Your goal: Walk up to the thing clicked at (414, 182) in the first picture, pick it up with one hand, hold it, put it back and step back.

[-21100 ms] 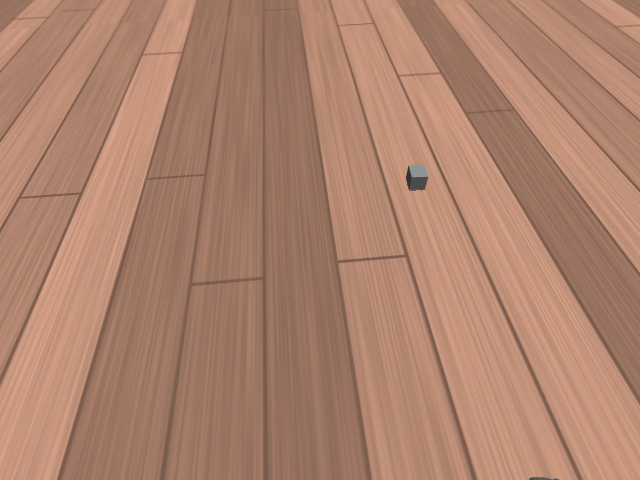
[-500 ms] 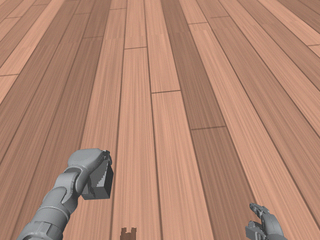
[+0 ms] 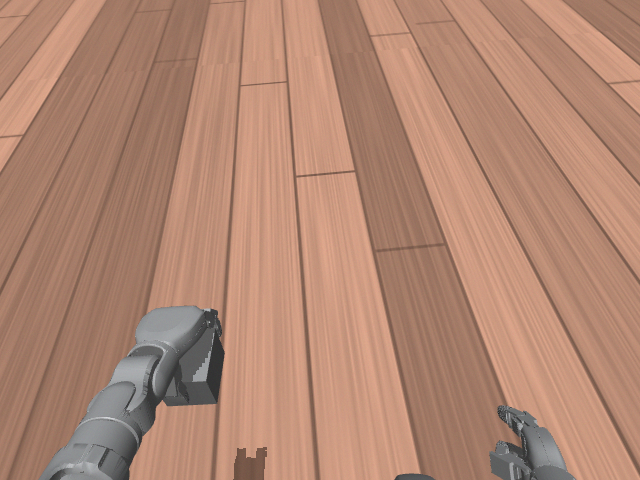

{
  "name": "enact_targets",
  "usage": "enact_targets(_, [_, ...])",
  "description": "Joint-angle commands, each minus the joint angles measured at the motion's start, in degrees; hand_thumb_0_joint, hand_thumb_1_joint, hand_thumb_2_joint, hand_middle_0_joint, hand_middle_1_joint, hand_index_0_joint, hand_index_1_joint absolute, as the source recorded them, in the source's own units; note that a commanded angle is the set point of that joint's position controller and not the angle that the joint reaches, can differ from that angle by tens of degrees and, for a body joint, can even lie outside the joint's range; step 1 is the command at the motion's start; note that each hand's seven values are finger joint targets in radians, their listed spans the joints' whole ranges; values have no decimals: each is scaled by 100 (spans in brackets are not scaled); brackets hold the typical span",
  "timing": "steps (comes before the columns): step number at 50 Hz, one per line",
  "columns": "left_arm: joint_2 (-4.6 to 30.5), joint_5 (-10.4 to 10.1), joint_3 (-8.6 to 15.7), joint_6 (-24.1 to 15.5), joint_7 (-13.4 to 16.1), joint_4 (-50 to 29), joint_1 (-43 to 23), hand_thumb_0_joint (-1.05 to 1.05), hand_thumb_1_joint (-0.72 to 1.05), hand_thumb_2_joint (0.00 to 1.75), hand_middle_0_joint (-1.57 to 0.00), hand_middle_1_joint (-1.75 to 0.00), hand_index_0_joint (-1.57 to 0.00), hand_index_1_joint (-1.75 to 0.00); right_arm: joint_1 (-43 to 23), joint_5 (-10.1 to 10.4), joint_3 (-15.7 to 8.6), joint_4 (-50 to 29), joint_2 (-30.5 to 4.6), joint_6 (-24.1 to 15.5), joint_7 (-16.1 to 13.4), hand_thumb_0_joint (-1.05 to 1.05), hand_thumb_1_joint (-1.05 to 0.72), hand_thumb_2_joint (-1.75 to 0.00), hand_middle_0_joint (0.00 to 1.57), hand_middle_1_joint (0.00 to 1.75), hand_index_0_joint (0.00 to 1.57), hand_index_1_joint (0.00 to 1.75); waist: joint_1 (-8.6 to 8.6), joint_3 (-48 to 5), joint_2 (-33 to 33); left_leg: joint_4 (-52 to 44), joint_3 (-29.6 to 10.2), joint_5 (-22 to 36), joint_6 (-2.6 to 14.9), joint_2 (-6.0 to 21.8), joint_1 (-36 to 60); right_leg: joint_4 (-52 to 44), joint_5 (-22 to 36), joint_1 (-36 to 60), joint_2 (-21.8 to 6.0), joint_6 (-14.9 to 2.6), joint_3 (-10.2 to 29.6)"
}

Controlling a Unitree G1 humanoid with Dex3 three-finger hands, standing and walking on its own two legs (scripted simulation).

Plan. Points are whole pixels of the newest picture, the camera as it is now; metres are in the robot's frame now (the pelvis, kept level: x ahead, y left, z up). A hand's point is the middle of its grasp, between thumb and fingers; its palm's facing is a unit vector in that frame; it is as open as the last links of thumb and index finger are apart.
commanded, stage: crouch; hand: left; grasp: from above
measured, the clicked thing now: (191, 366) +0.28 +0.22 -0.11
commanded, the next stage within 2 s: lower in 1.62 s
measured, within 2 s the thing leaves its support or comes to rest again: neither
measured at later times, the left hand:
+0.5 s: hand (224, 380) +0.33 +0.22 -0.31, palm faces -0.43 +0.04 -0.90, open 11.2 cm
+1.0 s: hand (241, 396) +0.35 +0.23 -0.49, palm faces -0.46 +0.00 -0.89, open 11.2 cm
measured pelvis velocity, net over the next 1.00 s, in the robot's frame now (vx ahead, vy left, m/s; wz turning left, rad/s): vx -0.06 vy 0.00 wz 0.01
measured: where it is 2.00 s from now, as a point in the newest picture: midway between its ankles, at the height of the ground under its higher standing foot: outside the picture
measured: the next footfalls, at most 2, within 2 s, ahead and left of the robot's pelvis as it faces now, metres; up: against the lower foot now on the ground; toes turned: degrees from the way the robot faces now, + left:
none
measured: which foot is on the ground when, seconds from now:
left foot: down 0.00-1.00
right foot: down 0.00-1.00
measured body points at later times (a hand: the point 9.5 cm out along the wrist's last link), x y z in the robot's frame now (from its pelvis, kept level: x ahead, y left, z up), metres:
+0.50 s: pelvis -0.05 +0.01 -0.17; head +0.10 +0.02 +0.25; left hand +0.34 +0.22 -0.25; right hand +0.00 -0.28 -0.30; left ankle +0.00 +0.13 -0.73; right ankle +0.03 -0.14 -0.73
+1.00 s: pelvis -0.06 +0.00 -0.32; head +0.16 +0.03 +0.08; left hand +0.36 +0.22 -0.44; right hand +0.03 -0.28 -0.44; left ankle +0.00 +0.13 -0.73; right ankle +0.03 -0.14 -0.73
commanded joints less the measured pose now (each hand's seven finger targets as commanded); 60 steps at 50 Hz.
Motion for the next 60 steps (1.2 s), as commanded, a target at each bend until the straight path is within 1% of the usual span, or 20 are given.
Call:
enact_targets(1, [932, 303, 485, -137, 805, -370, -2170, 0, 52, 106, -108, -60, -99, -69, -75, -96, -328, -491, -790, -205, 38, 0, -90, -91, 20, 30, 20, 30, -245, -1363, -238, 222, 69, 806, 90, -272, -98, 93, 504, -271, 299, -210, -127])
enact_targets(4, [719, 534, 384, -150, 1245, 119, -2544, 0, 53, 108, -109, -61, -100, -71, 127, -193, -400, -296, -802, -256, 122, 0, -90, -91, 20, 30, 20, 30, -343, -1721, -181, 1046, 61, 706, 66, -276, -846, 807, 482, -951, 272, -205, -118])
enact_targets(7, [820, 773, 511, -158, 1682, 491, -2817, 0, 53, 102, -108, -61, -100, -69, 383, -264, -518, -190, -877, -303, 195, 0, -91, -91, 20, 30, 20, 30, -319, -2178, 182, 1802, 57, 569, 3, -232, -1493, 1572, 321, -1756, 277, -273, -134])
enact_targets(8, [642, 806, 427, -133, 1801, 685, -2882, 0, 54, 100, -108, -62, -101, -70, 417, -287, -546, -177, -888, -326, 210, 0, -91, -91, 20, 30, 20, 30, -358, -2292, 217, 2043, 25, 555, -15, -212, -1661, 1833, 266, -2081, 291, -293, -161])
enact_targets(10, [771, 964, 524, -97, 2032, 879, -3251, 0, 54, 96, -109, -59, -102, -66, 504, -343, -573, -140, -927, -382, 207, 0, -91, -91, 20, 30, 20, 30, -419, -2592, 285, 2484, -14, 438, 10, -198, -2193, 2291, 145, -2514, 305, -303, -177])
enact_targets(13, [1057, 982, 755, 16, 2297, 1130, -3524, 0, 55, 97, -110, -56, -102, -65, 569, -400, -592, -88, -946, -481, 150, 0, -91, -91, 20, 30, 20, 30, -368, -3097, 406, 3004, -41, 95, 39, -214, -2902, 2865, -141, -2967, 297, -323, -196])
enact_targets(14, [887, 968, 656, 66, 2329, 1468, -3472, 0, 54, 98, -110, -56, -102, -65, 592, -422, -592, -69, -963, -517, 136, 0, -91, -91, 20, 30, 20, 30, -479, -3048, 300, 3164, -91, -98, 51, -213, -3228, 3060, -284, -3245, 292, -328, -226])
enact_targets(16, [931, 967, 724, 139, 2370, 1752, -3429, 0, 54, 101, -111, -55, -102, -65, 651, -442, -614, -9, -978, -577, 107, 0, -91, -91, 20, 30, 20, 30, -466, -3274, 148, 3569, -86, -309, 105, -224, -3858, 3439, -448, -3495, 289, -334, -223])
enact_targets(18, [1130, 872, 859, 163, 2404, 1399, -3798, 0, 52, 107, -111, -55, -101, -67, 671, -476, -632, -3, -980, -645, 92, 0, -91, -91, 20, 30, 20, 30, -412, -3894, 401, 3930, -88, -351, 109, -226, -4079, 3842, -482, -3757, 265, -349, -202])
enact_targets(19, [1044, 869, 812, 198, 2395, 1420, -3766, 0, 52, 108, -112, -57, -101, -68, 682, -497, -635, -6, -985, -667, 89, 0, -91, -91, 20, 30, 20, 30, -472, -4015, 502, 4092, -104, -361, 101, -223, -4168, 4008, -500, -3980, 264, -342, -215])
enact_targets(20, [790, 834, 672, 228, 2359, 1627, -3665, 0, 54, 108, -112, -57, -102, -68, 672, -510, -645, 10, -970, -694, 92, 0, -91, -91, 20, 30, 20, 30, -541, -3902, 438, 4156, -180, -554, 80, -205, -4278, 4152, -675, -4293, 241, -352, -251])
enact_targets(23, [1041, 829, 772, 217, 2299, 1581, -4020, 0, 52, 108, -112, -56, -101, -68, 720, -525, -645, 75, -1006, -762, 74, 0, -91, -91, 20, 30, 20, 30, -642, -3970, 454, 4480, -239, -1058, 101, -213, -4862, 4523, -1093, -4788, 225, -350, -281])
enact_targets(28, [1148, 844, 899, 155, 2273, 1997, -3954, 0, 55, 108, -113, -57, -103, -67, 694, -589, -589, 64, -1086, -877, 151, 0, -91, -91, 20, 30, 20, 30, -720, -3936, 404, 5008, -467, -1518, 95, -220, -5450, 5260, -1536, -5868, 173, -374, -382])
enact_targets(30, [1242, 867, 948, 73, 2315, 1858, -4296, 0, 58, 109, -114, -57, -104, -67, 717, -626, -579, 101, -1100, -941, 195, 0, -91, -91, 20, 30, 20, 30, -774, -4152, 556, 5246, -485, -1676, 115, -237, -5615, 5495, -1628, -6150, 159, -377, -391])
enact_targets(32, [1337, 910, 992, 14, 2372, 1715, -4565, 0, 59, 106, -115, -56, -105, -66, 739, -639, -548, 129, -1101, -996, 233, 0, -91, -91, 20, 30, 20, 30, -850, -4415, 641, 5494, -449, -1722, 125, -276, -5775, 5701, -1674, -6303, 147, -387, -391])
enact_targets(38, [1395, 1008, 1120, -51, 2532, 1789, -4738, 0, 62, 110, -114, -62, -106, -71, 917, -763, -518, 257, -1144, -1153, 410, 0, -91, -91, 20, 30, 20, 30, -964, -4903, 838, 6296, -385, -1094, 116, -305, -5982, 6361, -1141, -6740, 81, -385, -419])
enact_targets(42, [1576, 1082, 1272, -37, 2562, 1895, -4595, 0, 62, 113, -114, -67, -105, -75, 956, -821, -498, 241, -1139, -1175, 519, 0, -91, -91, 20, 30, 20, 30, -908, -5094, 924, 6702, -240, -846, 140, -351, -6323, 6687, -892, -6708, 71, -373, -418])
enact_targets(51, [1538, 1068, 1243, -101, 2407, 1990, -4617, 0, 66, 111, -117, -66, -109, -75, 939, -869, -494, 155, -1149, -1131, 682, 0, -92, -91, 20, 30, 20, 30, -1012, -4952, 810, 7395, -125, -776, 201, -363, -6930, 7160, -743, -6925, 90, -326, -435])
enact_targets(58, [1590, 1101, 1197, -265, 2367, 2084, -4875, 0, 61, 105, -114, -61, -107, -70, 852, -881, -517, 174, -1242, -1118, 741, 0, -92, -91, 20, 30, 20, 30, -1072, -4684, 985, 7630, -147, -1084, 177, -351, -7251, 7477, -1091, -7537, 139, -356, -515])
enact_targets(60, [1719, 1111, 1284, -286, 2432, 2120, -4997, 0, 61, 105, -115, -59, -106, -68, 854, -889, -524, 185, -1287, -1127, 747, 0, -91, -91, 20, 30, 20, 30, -1067, -4605, 1105, 7654, -173, -1194, 158, -357, -7254, 7574, -1215, -7792, 122, -370, -534])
